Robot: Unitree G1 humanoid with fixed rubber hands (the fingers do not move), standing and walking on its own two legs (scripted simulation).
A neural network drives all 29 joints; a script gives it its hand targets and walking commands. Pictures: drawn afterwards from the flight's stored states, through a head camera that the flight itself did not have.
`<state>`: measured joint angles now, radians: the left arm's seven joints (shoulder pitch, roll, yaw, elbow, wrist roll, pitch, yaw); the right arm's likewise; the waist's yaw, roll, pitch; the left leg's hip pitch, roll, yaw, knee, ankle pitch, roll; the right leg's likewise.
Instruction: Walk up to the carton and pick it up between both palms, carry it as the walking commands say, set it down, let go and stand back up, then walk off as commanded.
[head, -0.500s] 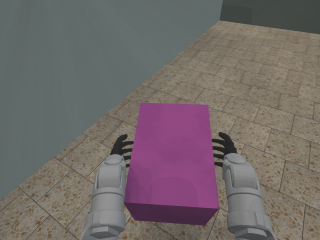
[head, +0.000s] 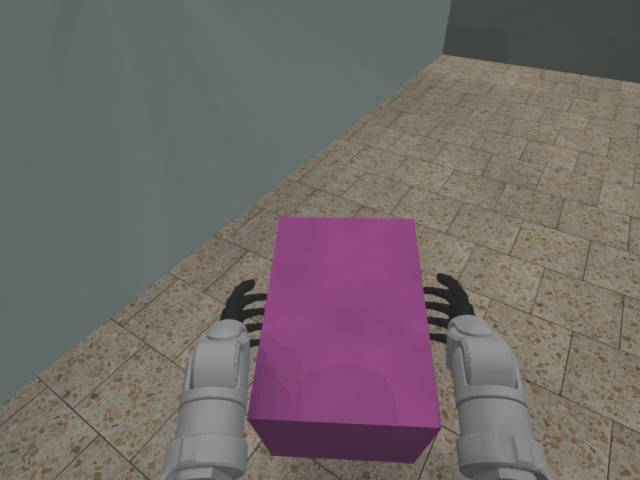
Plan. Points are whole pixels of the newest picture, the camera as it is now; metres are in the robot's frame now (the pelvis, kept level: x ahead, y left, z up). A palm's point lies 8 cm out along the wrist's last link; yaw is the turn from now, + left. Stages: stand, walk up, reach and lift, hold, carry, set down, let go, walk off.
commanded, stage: reach and lift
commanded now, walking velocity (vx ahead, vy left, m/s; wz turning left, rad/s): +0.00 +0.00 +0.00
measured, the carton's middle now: (344, 335) +0.33 +0.00 -0.02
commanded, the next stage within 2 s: hold in 0.14 s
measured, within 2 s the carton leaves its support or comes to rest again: neither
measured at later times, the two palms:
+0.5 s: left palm (232, 336) +0.28 +0.15 +0.05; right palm (461, 332) +0.28 -0.15 +0.06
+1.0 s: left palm (234, 339) +0.28 +0.15 +0.05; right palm (463, 333) +0.28 -0.15 +0.05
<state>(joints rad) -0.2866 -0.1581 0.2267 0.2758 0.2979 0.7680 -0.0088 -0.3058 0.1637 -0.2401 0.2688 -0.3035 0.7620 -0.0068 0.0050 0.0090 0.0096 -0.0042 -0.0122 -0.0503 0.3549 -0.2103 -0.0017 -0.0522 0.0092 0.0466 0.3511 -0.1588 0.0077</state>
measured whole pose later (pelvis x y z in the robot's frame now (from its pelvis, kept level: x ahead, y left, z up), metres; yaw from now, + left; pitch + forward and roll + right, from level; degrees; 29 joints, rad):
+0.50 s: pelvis +0.00 +0.00 +0.00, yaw +0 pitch -9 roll +0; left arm -0.28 -0.16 0.21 0.28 0.29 0.78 0.01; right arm -0.30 0.16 -0.24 0.25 -0.31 0.77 0.01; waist 0.00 0.01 0.02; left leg 0.00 -0.02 -0.05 0.37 -0.22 0.00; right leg -0.05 0.00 0.05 0.37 -0.16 0.01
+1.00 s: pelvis +0.00 +0.00 +0.00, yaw +0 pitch -9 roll +0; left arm -0.26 -0.15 0.20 0.25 0.28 0.78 0.00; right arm -0.28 0.16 -0.22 0.24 -0.30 0.77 0.00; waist 0.00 0.01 0.02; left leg 0.00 -0.01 -0.05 0.36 -0.21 0.00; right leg -0.05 0.01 0.05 0.37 -0.16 0.01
